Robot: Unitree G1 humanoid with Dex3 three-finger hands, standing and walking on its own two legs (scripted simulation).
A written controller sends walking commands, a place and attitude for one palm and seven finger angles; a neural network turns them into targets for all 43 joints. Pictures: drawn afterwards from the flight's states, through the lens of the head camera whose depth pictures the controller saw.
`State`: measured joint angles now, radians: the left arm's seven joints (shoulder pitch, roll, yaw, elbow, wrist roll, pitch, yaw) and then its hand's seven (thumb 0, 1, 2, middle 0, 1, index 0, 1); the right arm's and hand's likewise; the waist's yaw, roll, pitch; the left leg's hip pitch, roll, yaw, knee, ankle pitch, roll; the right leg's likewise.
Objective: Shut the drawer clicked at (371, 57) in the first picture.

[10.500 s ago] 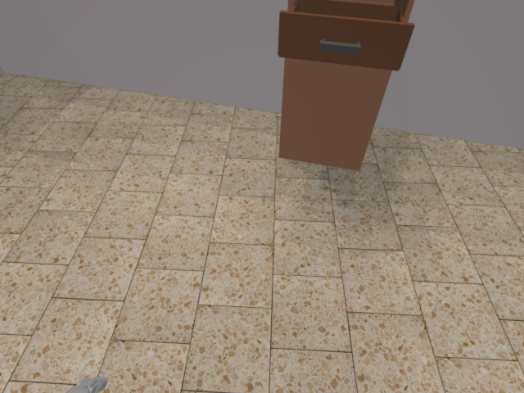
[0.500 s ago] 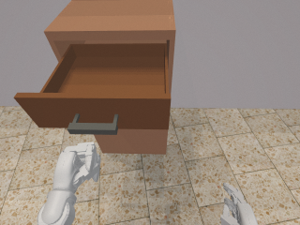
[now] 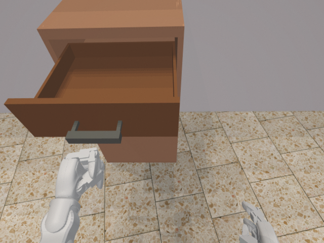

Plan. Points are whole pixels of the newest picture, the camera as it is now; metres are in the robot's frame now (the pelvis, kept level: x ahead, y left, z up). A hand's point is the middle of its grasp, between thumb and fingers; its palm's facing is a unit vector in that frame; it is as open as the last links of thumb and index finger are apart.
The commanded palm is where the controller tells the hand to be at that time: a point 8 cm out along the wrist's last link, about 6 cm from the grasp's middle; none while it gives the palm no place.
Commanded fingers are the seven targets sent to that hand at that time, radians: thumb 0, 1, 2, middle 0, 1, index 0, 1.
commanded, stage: bring the fist close to the handle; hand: left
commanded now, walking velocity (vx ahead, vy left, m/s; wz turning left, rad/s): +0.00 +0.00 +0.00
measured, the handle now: (96, 130) +0.37 +0.19 +0.07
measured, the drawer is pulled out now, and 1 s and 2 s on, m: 0.30 0.24 0.11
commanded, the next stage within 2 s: push the drawer shut in 0.04 s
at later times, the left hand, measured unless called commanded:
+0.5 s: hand (101, 156) +0.30 +0.16 +0.07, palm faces +0.03 -1.00 -0.04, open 3.1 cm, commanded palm +0.28 +0.21 +0.07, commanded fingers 0.00 0.90 0.90 -1.40 -1.60 -1.40 -1.60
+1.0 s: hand (109, 138) +0.35 +0.16 +0.07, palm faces +0.04 -1.00 -0.04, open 3.2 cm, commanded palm +0.34 +0.20 +0.07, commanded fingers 0.00 0.90 0.90 -1.40 -1.60 -1.40 -1.60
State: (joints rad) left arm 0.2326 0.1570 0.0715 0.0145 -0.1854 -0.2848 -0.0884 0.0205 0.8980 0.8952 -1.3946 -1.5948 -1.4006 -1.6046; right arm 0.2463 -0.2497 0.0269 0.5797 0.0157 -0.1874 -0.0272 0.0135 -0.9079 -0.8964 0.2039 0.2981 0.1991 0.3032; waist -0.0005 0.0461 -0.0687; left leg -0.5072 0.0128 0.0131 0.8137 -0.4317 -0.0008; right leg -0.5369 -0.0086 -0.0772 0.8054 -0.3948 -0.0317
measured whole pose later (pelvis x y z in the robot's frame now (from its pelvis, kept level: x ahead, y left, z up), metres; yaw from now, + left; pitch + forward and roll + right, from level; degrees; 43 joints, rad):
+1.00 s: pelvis -0.01 +0.01 +0.00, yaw +0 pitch +8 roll +0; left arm -0.29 0.19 0.12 0.52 -0.16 -0.32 -0.06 0.00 0.92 0.98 -1.40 -1.59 -1.40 -1.60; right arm 0.26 -0.26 0.03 0.65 0.02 -0.13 -0.03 0.01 -0.91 -0.90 0.20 0.30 0.20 0.30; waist -0.02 0.04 -0.05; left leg -0.56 0.00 0.01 0.82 -0.40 0.01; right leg -0.58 -0.02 -0.08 0.80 -0.36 -0.02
